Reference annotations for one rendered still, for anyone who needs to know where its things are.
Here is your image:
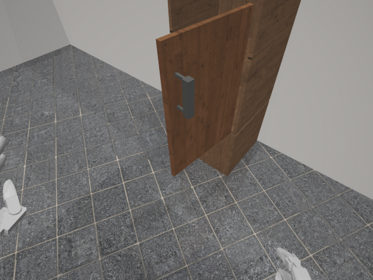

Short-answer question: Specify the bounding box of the robot left hand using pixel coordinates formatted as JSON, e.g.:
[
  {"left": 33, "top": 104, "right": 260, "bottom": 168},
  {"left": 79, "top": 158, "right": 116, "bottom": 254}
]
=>
[{"left": 0, "top": 136, "right": 27, "bottom": 237}]

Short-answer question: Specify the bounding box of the handle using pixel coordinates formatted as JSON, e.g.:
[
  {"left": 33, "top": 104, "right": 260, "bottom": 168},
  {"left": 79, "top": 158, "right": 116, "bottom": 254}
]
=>
[{"left": 174, "top": 72, "right": 195, "bottom": 120}]

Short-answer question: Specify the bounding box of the cupboard door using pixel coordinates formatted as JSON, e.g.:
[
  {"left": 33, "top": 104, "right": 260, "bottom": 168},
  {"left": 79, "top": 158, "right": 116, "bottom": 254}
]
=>
[{"left": 156, "top": 3, "right": 254, "bottom": 176}]

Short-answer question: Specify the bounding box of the robot right hand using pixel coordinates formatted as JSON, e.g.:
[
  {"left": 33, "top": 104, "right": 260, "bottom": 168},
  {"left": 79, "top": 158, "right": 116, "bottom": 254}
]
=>
[{"left": 275, "top": 247, "right": 312, "bottom": 280}]

